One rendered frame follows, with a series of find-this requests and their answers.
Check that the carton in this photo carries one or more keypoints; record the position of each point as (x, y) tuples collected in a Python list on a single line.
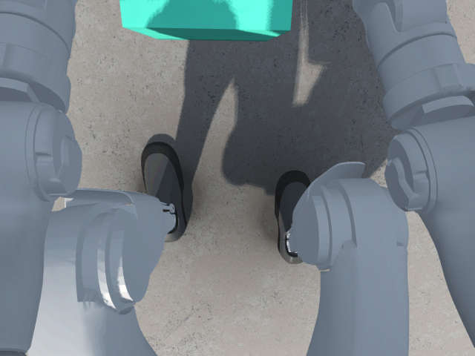
[(215, 20)]

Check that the left robot thigh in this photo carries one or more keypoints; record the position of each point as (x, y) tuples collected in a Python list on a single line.
[(97, 265)]

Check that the robot right forearm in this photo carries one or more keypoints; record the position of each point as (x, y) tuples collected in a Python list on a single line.
[(417, 55)]

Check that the robot left upper arm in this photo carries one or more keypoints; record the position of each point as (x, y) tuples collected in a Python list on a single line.
[(40, 161)]

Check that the robot left forearm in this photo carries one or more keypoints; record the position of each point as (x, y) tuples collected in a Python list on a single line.
[(35, 46)]

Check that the robot right upper arm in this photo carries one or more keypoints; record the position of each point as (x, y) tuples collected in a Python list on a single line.
[(431, 170)]

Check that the right robot shin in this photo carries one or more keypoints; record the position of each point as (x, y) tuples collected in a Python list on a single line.
[(342, 170)]

